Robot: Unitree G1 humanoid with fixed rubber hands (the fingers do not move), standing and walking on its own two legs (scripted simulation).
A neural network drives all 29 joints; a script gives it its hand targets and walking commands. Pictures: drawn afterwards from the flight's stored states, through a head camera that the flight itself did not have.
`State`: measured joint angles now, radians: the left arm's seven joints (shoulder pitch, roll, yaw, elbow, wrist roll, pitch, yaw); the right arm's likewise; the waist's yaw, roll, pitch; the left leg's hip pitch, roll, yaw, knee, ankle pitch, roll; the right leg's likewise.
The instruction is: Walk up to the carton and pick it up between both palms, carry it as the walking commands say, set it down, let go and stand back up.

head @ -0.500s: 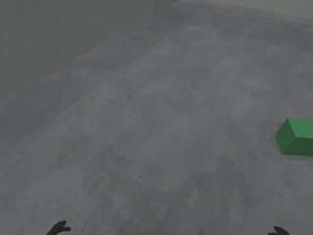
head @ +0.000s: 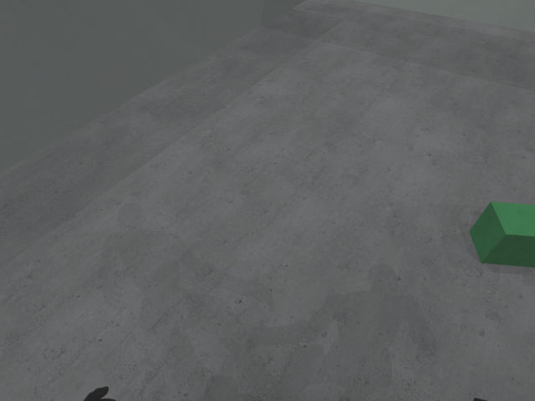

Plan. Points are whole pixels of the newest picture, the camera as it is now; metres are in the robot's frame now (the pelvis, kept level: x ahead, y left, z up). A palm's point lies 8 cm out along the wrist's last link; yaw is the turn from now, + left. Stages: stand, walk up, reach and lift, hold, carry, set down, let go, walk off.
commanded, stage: walk up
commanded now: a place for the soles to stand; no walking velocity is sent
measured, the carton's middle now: (519, 235) +0.91 -1.01 -0.68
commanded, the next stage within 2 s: none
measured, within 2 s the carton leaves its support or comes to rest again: neither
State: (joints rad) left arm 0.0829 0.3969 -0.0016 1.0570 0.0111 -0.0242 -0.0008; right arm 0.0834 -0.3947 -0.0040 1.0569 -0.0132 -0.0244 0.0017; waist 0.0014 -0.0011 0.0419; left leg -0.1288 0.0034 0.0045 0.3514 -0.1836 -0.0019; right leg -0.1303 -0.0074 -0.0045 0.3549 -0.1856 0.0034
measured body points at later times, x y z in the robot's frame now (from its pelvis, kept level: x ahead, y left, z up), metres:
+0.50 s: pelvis +0.09 -0.11 -0.02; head +0.09 -0.12 +0.43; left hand +0.32 +0.17 -0.09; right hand +0.07 -0.48 -0.10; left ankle +0.16 +0.01 -0.71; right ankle +0.08 -0.23 -0.75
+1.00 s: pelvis +0.24 -0.25 -0.03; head +0.27 -0.27 +0.42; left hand +0.61 -0.16 -0.08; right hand +0.02 -0.54 -0.10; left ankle +0.25 -0.07 -0.73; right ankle +0.24 -0.38 -0.75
